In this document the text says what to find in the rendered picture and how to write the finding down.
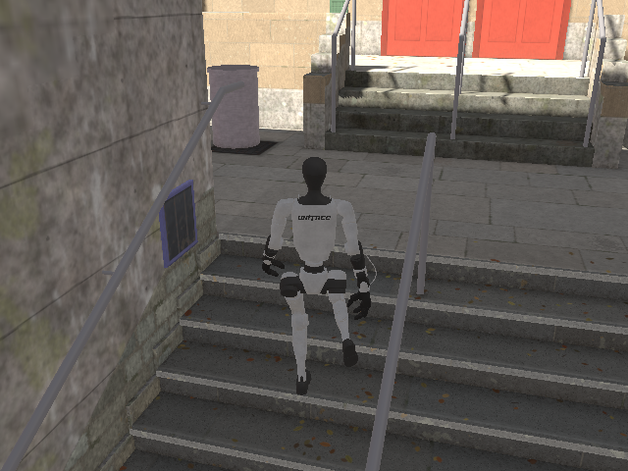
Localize stairs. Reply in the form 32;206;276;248
325;71;595;167
119;239;628;471

